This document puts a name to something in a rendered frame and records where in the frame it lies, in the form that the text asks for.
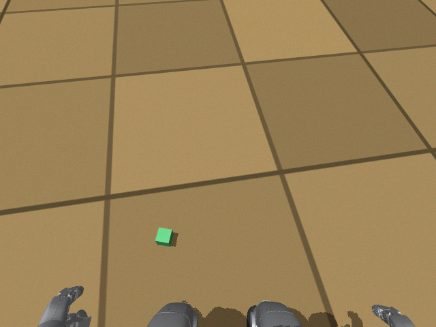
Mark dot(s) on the left robot hand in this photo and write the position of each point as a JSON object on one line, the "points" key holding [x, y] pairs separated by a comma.
{"points": [[58, 308]]}

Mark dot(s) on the cube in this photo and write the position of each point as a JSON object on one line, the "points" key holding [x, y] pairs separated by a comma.
{"points": [[164, 237]]}

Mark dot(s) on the right robot hand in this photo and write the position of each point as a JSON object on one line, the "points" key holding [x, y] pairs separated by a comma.
{"points": [[391, 316]]}

